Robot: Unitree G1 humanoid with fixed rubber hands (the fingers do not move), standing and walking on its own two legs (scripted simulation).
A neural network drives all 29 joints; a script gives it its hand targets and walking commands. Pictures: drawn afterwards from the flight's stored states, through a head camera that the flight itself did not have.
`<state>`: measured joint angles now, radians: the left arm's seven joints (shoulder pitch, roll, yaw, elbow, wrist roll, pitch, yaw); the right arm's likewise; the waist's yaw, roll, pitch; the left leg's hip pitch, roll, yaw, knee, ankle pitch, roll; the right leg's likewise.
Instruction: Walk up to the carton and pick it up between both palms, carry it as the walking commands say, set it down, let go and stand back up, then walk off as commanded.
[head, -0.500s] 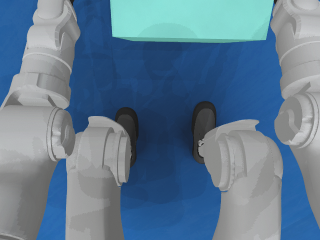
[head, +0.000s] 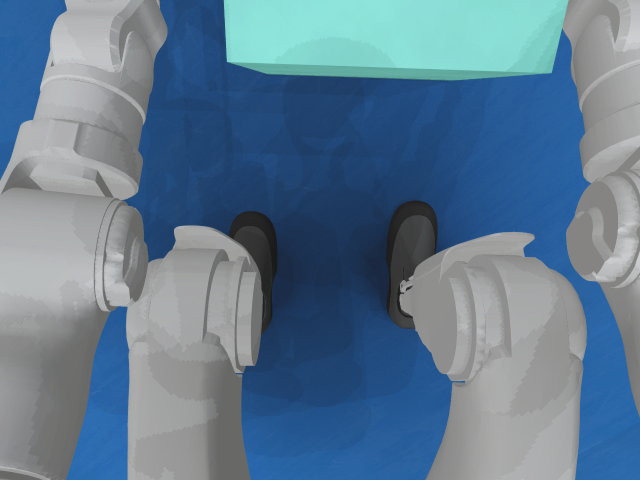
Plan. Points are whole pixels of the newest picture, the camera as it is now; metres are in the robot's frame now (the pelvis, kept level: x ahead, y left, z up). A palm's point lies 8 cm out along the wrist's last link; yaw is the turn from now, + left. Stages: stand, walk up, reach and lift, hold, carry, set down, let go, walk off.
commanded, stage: reach and lift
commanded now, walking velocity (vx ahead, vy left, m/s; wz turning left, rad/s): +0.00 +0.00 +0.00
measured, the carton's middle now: out of the picture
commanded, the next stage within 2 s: none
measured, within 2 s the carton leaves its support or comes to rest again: leaves its support in 1.14 s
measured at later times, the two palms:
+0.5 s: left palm out of the picture +0.55 +0.12 -0.20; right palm out of the picture +0.55 -0.21 -0.20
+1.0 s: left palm out of the picture +0.55 +0.13 -0.20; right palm out of the picture +0.55 -0.21 -0.20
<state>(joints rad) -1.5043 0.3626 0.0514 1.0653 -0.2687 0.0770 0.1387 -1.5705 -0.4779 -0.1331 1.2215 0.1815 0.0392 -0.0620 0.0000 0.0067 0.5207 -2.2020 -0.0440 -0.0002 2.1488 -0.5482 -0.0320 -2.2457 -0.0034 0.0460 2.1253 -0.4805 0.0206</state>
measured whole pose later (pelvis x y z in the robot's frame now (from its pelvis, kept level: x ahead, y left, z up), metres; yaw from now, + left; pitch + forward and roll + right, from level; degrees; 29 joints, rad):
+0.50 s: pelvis +0.00 +0.00 +0.00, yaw +0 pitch +34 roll +2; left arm -1.56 0.28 0.03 1.12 -0.23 0.05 0.15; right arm -1.60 -0.48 -0.04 1.26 0.23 0.03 -0.07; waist 0.00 0.01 0.52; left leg -2.20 -0.04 0.00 2.15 -0.55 -0.03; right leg -2.25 0.00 0.05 2.13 -0.48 0.02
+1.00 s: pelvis +0.00 +0.00 +0.00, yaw +0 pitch +34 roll +2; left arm -1.57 0.27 0.18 1.08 -0.10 0.18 0.09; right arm -1.55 -0.47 -0.06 1.16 0.23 0.12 -0.06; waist 0.00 0.01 0.51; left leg -2.20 -0.05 0.00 2.16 -0.56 -0.03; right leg -2.25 0.00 0.05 2.14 -0.49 0.02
